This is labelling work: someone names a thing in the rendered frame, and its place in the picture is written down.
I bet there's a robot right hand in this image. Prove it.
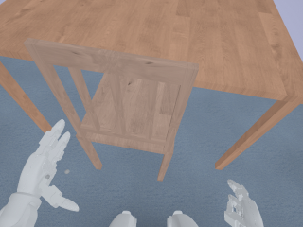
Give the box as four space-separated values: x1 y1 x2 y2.
224 179 264 227

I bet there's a robot left forearm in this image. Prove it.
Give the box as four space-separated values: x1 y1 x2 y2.
0 192 42 227

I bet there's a table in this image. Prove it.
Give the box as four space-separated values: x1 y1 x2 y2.
0 0 303 170

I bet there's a right robot thigh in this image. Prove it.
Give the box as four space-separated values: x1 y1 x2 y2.
167 214 198 227

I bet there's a chair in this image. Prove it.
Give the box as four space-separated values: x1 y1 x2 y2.
23 38 199 182

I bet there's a robot right shin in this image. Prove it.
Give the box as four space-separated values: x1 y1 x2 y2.
173 210 183 215

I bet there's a robot left hand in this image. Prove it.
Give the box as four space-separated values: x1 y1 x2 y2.
17 119 80 212

